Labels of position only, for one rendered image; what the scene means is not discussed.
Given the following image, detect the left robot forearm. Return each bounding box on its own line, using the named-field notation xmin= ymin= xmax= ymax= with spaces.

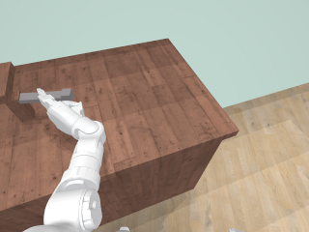
xmin=43 ymin=116 xmax=106 ymax=224

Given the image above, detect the counter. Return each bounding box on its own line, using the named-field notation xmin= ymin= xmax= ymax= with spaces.
xmin=0 ymin=38 xmax=239 ymax=232

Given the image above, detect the tap lever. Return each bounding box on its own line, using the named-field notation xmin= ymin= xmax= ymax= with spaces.
xmin=18 ymin=88 xmax=74 ymax=104

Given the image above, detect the left robot shin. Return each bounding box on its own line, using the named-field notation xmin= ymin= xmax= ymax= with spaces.
xmin=120 ymin=226 xmax=129 ymax=231

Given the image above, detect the left robot hand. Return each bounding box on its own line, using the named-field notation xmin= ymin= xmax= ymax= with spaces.
xmin=37 ymin=88 xmax=85 ymax=135

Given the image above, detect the left robot upper arm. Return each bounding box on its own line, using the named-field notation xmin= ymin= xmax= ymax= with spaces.
xmin=23 ymin=188 xmax=102 ymax=232

